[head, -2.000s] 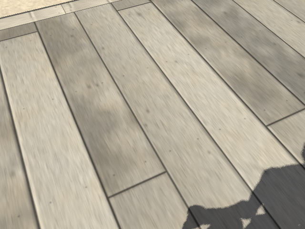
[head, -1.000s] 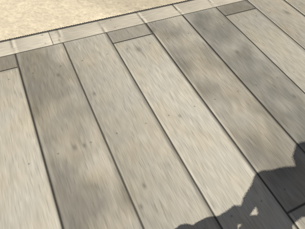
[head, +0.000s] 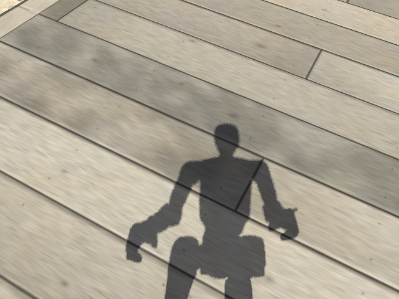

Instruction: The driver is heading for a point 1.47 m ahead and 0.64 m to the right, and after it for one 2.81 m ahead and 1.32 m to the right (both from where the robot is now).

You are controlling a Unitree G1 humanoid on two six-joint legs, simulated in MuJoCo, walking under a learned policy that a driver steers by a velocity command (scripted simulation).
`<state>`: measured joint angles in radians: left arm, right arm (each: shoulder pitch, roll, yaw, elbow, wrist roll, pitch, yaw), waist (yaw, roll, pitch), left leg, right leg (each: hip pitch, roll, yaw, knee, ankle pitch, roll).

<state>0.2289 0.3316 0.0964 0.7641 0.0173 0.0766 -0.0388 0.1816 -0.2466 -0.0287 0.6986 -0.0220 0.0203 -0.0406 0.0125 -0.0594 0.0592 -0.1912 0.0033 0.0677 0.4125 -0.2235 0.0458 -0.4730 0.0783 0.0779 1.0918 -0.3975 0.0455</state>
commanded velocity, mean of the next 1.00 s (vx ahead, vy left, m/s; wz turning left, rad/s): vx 0.15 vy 0.00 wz -0.55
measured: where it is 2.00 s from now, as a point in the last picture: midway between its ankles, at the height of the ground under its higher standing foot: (312, 276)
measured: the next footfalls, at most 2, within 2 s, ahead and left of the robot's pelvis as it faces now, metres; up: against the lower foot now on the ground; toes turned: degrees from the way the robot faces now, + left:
right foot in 0.24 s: +0.01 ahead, -0.12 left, +0.00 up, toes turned -9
left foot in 0.78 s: +0.12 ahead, +0.04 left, +0.00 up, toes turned -32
